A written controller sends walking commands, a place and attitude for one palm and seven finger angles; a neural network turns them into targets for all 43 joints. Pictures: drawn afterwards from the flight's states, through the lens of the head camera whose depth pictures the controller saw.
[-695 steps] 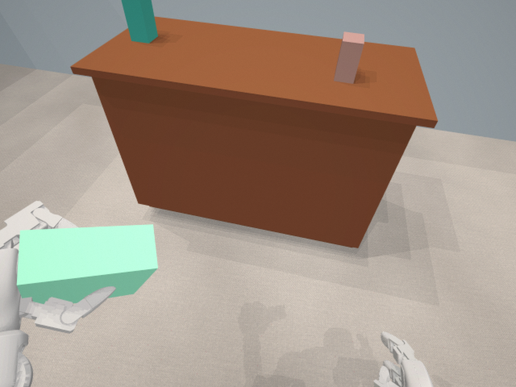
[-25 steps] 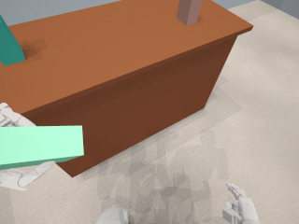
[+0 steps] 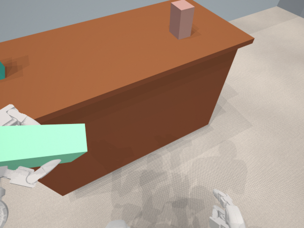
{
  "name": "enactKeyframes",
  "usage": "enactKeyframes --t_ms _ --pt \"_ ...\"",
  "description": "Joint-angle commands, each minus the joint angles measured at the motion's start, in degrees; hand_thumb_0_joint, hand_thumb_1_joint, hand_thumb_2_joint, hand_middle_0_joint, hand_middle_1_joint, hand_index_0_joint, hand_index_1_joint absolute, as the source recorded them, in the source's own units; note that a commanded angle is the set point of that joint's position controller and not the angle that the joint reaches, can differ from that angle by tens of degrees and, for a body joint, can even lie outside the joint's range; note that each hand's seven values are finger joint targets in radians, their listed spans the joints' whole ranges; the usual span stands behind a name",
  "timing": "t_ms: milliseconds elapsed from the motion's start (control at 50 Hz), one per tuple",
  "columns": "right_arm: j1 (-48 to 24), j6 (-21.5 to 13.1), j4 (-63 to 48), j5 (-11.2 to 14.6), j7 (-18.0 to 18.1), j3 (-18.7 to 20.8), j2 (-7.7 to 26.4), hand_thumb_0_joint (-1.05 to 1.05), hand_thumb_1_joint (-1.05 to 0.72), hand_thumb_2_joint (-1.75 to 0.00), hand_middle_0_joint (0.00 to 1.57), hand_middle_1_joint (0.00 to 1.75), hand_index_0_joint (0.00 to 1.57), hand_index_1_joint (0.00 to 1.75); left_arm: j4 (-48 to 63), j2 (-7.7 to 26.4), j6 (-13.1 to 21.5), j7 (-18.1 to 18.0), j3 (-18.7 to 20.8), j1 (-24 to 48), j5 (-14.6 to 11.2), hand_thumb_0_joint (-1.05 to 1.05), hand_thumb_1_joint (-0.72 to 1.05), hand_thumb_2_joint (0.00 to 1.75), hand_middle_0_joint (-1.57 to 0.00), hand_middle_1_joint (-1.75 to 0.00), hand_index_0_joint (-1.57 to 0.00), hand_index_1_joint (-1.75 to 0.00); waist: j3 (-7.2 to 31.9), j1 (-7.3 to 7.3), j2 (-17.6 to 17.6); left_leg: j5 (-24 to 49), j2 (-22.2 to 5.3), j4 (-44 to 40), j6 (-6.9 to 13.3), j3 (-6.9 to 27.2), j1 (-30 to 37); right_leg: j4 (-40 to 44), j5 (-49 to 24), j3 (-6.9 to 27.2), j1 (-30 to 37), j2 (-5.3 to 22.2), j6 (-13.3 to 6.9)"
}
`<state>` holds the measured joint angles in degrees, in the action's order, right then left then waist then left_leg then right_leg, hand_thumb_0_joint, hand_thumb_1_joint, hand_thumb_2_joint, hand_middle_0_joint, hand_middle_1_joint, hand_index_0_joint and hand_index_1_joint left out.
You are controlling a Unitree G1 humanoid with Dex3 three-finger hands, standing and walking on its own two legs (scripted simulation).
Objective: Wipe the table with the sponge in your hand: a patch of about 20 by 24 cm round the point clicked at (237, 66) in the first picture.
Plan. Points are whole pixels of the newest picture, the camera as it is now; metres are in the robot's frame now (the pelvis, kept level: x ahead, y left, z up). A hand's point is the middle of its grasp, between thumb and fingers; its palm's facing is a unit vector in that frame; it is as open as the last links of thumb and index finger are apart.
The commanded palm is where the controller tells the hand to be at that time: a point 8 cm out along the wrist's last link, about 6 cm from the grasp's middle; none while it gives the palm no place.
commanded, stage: take the last steps up to it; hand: left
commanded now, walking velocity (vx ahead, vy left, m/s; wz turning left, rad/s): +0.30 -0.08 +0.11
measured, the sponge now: (55, 147) +0.23 +0.21 +0.16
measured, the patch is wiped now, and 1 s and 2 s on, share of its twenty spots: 0.00 0.00 0.00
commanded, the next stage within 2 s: come to a stop and stand still in 1.16 s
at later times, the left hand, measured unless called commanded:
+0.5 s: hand (77, 100) +0.32 +0.18 +0.20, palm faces +0.41 -0.81 -0.42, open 9.3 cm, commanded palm +0.26 +0.22 +0.19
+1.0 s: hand (115, 78) +0.40 +0.12 +0.18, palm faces +0.42 -0.80 -0.43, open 9.3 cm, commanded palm +0.34 +0.17 +0.19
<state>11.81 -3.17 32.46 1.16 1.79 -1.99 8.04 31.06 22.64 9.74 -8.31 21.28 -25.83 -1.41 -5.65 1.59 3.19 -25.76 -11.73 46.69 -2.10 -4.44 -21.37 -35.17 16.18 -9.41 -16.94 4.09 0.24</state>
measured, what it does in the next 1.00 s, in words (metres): walks ahead: left foot, then right foot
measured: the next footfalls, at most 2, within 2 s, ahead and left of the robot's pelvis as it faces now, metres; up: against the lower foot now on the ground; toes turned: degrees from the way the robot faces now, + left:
left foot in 0.28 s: +0.17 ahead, +0.07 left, +0.00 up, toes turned +12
right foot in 0.62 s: +0.20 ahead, -0.23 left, +0.00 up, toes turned -7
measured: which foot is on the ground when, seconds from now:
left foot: up 0.00-0.26, down 0.28-0.62, up 0.64-0.96, down 0.98-1.00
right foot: down 0.00-0.28, up 0.30-0.60, down 0.62-1.00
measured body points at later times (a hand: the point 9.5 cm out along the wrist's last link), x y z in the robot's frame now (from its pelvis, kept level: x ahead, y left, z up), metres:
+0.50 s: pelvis +0.10 -0.06 +0.01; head +0.13 -0.05 +0.46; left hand +0.29 +0.22 +0.22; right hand +0.28 -0.27 -0.07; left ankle +0.13 +0.06 -0.72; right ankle +0.12 -0.20 -0.67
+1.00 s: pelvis +0.20 -0.12 +0.01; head +0.24 -0.10 +0.45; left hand +0.37 +0.16 +0.21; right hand +0.39 -0.38 -0.06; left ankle +0.24 -0.03 -0.73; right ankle +0.16 -0.23 -0.72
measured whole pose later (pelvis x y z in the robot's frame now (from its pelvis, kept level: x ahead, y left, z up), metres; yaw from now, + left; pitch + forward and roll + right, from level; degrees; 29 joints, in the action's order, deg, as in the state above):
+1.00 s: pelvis +0.20 -0.12 +0.01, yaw +4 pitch -1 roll +0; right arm 10.7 -2.4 31.8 0.5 3.1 3.1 14.0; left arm 36.3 22.9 12.2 -9.6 21.8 -29.9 -1.5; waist -6.1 -0.5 -3.1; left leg -11.9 -1.8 30.8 1.8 -10.4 -17.7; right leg -34.8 22.0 -10.1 -10.9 4.4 -0.2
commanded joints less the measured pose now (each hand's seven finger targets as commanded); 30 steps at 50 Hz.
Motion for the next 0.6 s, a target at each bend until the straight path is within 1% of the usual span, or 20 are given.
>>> enactKeyframes --t_ms 0,40,80,100,160,200,220,240,260,280,300,320,340,380,400,440,480,520,560,580 --pt "-8.23 -3.64 -7.57 0.37 1.35 3.42 7.51 0.0 -0.9 -0.9 0.2 0.3 0.2 0.3 11.05 11.45 2.19 -1.59 7.46 6.01 -1.09 0.0 0.1 1.3 -1.2 -1.6 -1.2 -1.6 7.63 -0.53 -16.56 -4.92 5.24 28.0 0.42 2.94 -20.44 20.02 -11.0 27.73 15.88 18.2 -11.53" --pt "-8.25 -2.04 -6.19 -0.06 1.23 3.58 7.75 0.0 -0.9 -0.9 0.2 0.3 0.2 0.3 12.3 10.6 2.98 -1.7 8.25 1.54 -1.03 0.0 0.1 1.3 -1.2 -1.6 -1.2 -1.6 7.36 -0.74 -11.79 -2.05 4.66 25.65 -0.56 2.33 -20.33 17.04 -23.61 18.82 17.11 16.32 -11.61" --pt "-8.39 -0.84 -6.17 -0.14 1.02 3.57 7.47 0.0 -0.9 -0.9 0.2 0.3 0.2 0.3 15.34 10.66 3.84 -1.99 8.61 2.49 -0.97 0.0 0.1 1.3 -1.2 -1.6 -1.2 -1.6 9.81 -1.3 -9.16 -0.27 4.38 14.53 -0.2 0.25 -14.6 15.17 -28.29 10.88 17.59 14.85 -10.26" --pt "-8.15 -0.57 -6.73 -0.3 0.83 3.78 7.47 0.0 -0.9 -0.9 0.2 0.3 0.2 0.3 15.83 9.83 4.18 -2.12 8.22 1.95 -0.84 0.0 0.1 1.3 -1.2 -1.6 -1.2 -1.6 10.25 -1.0 -9.31 0.71 4.42 7.89 0.26 -1.05 -11.37 14.67 -28.21 9.16 17.04 14.49 -10.06" --pt "-7.1 -0.78 -8.14 -0.76 0.7 4.4 7.54 0.0 -0.9 -0.9 0.2 0.3 0.2 0.3 16.27 9.38 4.16 -2.71 8.93 -1.11 -1.03 0.0 0.1 1.3 -1.2 -1.6 -1.2 -1.6 11.25 0.22 -9.92 4.43 6.95 -6.22 0.79 -6.25 -6.09 13.03 -29.47 8.04 18.15 12.87 -10.17" --pt "-5.22 -1.02 -8.46 -0.74 1.03 4.95 7.79 0.0 -0.9 -0.9 0.2 0.3 0.2 0.3 17.07 8.61 3.9 -3.01 8.25 -2.37 -1.37 0.0 0.1 1.3 -1.2 -1.6 -1.2 -1.6 14.11 -0.89 -7.75 12.25 9.56 -17.24 0.85 -8.85 3.27 7.03 -28.29 5.31 17.3 10.35 -7.72" --pt "-4.16 -1.0 -8.71 -0.79 1.41 5.61 8.6 0.0 -0.9 -0.9 0.2 0.3 0.2 0.3 17.24 8.58 3.96 -2.9 7.98 -1.56 -1.47 0.0 0.1 1.3 -1.2 -1.6 -1.2 -1.6 15.31 -1.95 -5.46 16.96 9.72 -21.03 1.36 -8.8 11.28 0.5 -25.84 4.06 12.99 8.44 -5.79" --pt "-3.51 -0.83 -9.06 -0.7 1.86 6.3 9.72 0.0 -0.9 -0.9 0.2 0.3 0.2 0.3 17.16 8.87 4.56 -2.82 8.04 -1.34 -1.36 0.0 0.1 1.3 -1.2 -1.6 -1.2 -1.6 16.34 -2.79 0.69 19.06 5.0 -22.52 3.91 -1.88 21.01 -8.76 -18.7 3.58 4.28 6.16 -3.37" --pt "-3.78 -0.65 -9.22 -0.77 1.93 6.9 11.09 0.0 -0.9 -0.9 0.2 0.3 0.2 0.3 17.45 8.42 5.25 -2.79 7.83 -1.34 -1.51 0.0 0.1 1.3 -1.2 -1.6 -1.2 -1.6 17.21 -2.42 13.07 28.37 -9.05 -24.67 10.79 18.24 29.02 -20.79 7.2 2.11 -9.42 -0.33 -0.03" --pt "-3.77 -1.17 -9.92 -0.39 1.49 6.19 10.15 0.0 -0.9 -0.9 0.2 0.3 0.2 0.3 15.74 9.36 5.53 -2.74 7.47 -0.75 -1.36 0.0 0.1 1.3 -1.2 -1.6 -1.2 -1.6 15.0 -2.28 14.21 31.96 -16.24 -27.13 15.97 31.05 29.2 -31.36 20.35 6.61 -16.45 -2.95 -0.28" --pt "-5.44 -1.73 -9.65 -0.38 0.87 5.31 10.44 0.0 -0.9 -0.9 0.2 0.3 0.2 0.3 14.04 11.4 5.89 -2.03 8.66 2.57 -1.22 0.0 0.1 1.3 -1.2 -1.6 -1.2 -1.6 11.89 -2.35 9.29 18.66 -16.99 -30.16 16.63 31.08 20.98 -36.41 18.49 11.0 -18.05 -1.4 -0.51" --pt "-6.58 -2.12 -8.85 -0.8 1.08 5.24 10.25 0.0 -0.9 -0.9 0.2 0.3 0.2 0.3 14.28 12.59 5.74 -1.74 9.46 5.39 -1.02 0.0 0.1 1.3 -1.2 -1.6 -1.2 -1.6 8.95 -2.72 8.26 13.5 -16.12 -31.81 16.07 29.19 16.49 -36.92 15.77 11.46 -19.34 1.03 -0.1" --pt "-5.67 -2.24 -8.1 -0.53 1.1 5.74 10.42 0.0 -0.9 -0.9 0.2 0.3 0.2 0.3 14.54 11.73 5.66 -1.62 9.17 5.52 -0.89 0.0 0.1 1.3 -1.2 -1.6 -1.2 -1.6 7.61 -2.64 7.91 13.03 -14.27 -31.51 15.63 24.26 15.0 -35.5 12.67 10.96 -20.1 2.14 0.17" --pt "-5.07 -2.98 -7.81 -0.3 0.86 5.84 10.01 0.0 -0.9 -0.9 0.2 0.3 0.2 0.3 18.83 10.87 5.79 -1.26 8.62 4.3 -0.61 0.0 0.1 1.3 -1.2 -1.6 -1.2 -1.6 9.01 -1.03 9.89 14.66 -9.32 -30.46 12.62 12.08 14.34 -27.99 6.92 7.9 -16.53 2.87 0.92" --pt "-4.76 -3.37 -8.03 -0.37 0.68 5.66 9.88 0.0 -0.9 -0.9 0.2 0.3 0.2 0.3 18.72 8.83 5.74 -1.03 7.45 1.9 -0.62 0.0 0.1 1.3 -1.2 -1.6 -1.2 -1.6 8.98 -1.07 11.36 15.08 -7.56 -30.75 11.29 8.16 11.19 -23.95 5.34 5.96 -12.98 2.61 1.15" --pt "-4.18 -4.18 -8.22 -0.41 0.36 5.4 9.86 0.0 -0.9 -0.9 0.2 0.3 0.2 0.3 17.14 6.28 5.54 -0.68 5.66 -0.18 -0.86 0.0 0.1 1.3 -1.2 -1.6 -1.2 -1.6 8.43 -1.13 13.46 10.42 -5.5 -32.16 9.72 3.48 5.24 -15.3 3.93 2.85 -5.14 1.53 1.45" --pt "-3.52 -4.85 -8.28 -0.41 0.54 5.28 9.92 0.0 -0.9 -0.9 0.2 0.3 0.2 0.3 16.22 6.37 5.43 -0.75 5.59 0.63 -0.8 0.0 0.1 1.3 -1.2 -1.6 -1.2 -1.6 8.18 -1.63 13.12 8.13 -4.93 -31.7 8.93 2.38 5.54 -9.07 4.29 0.23 -2.55 0.1 2.01" --pt "-3.52 -4.77 -7.97 -0.31 0.96 5.16 9.56 0.0 -0.9 -0.9 0.2 0.3 0.2 0.3 11.24 5.89 4.94 -1.02 5.32 0.5 -0.76 0.0 0.1 1.3 -1.2 -1.6 -1.2 -1.6 8.69 -1.14 9.13 4.59 -5.09 -27.98 8.53 2.18 5.47 -3.62 5.11 -1.54 0.99 -1.12 2.43" --pt "-3.63 -4.15 -7.43 0.0 1.3 4.97 9.08 0.0 -0.9 -0.9 0.2 0.3 0.2 0.3 7.63 5.88 4.11 -1.22 5.15 2.73 -0.6 0.0 0.1 1.3 -1.2 -1.6 -1.2 -1.6 9.14 -0.6 3.54 -1.49 -2.47 -19.22 6.43 -0.45 3.58 4.72 3.07 -2.71 7.02 -2.36 2.61" --pt "-3.29 -3.98 -7.28 0.19 1.6 4.87 8.22 0.0 -0.9 -0.9 0.2 0.3 0.2 0.3 7.6 6.91 3.81 -1.34 5.29 4.56 -0.41 0.0 0.1 1.3 -1.2 -1.6 -1.2 -1.6 9.43 -0.74 -3.62 -3.31 1.17 -9.9 5.04 -3.08 2.71 10.69 3.46 1.69 8.15 0.06 1.29"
